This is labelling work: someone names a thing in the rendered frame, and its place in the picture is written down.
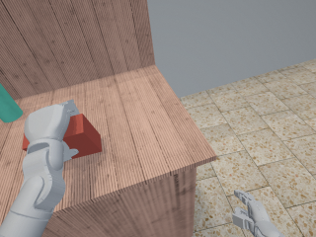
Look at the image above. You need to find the right robot hand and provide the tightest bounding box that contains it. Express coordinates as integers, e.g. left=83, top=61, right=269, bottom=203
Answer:
left=232, top=190, right=271, bottom=236

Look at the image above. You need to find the left robot hand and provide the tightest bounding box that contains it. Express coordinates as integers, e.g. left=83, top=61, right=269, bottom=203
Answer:
left=24, top=99, right=80, bottom=162

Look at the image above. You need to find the table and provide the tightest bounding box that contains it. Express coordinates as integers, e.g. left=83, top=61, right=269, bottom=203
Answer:
left=0, top=0, right=217, bottom=237

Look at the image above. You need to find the right robot forearm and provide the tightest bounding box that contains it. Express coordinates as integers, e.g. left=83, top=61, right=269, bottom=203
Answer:
left=254, top=220, right=285, bottom=237

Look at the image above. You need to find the left robot forearm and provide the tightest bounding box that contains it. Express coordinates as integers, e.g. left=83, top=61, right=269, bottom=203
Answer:
left=0, top=138, right=66, bottom=237

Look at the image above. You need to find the sponge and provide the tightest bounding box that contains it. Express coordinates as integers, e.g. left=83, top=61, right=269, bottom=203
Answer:
left=22, top=114, right=103, bottom=160

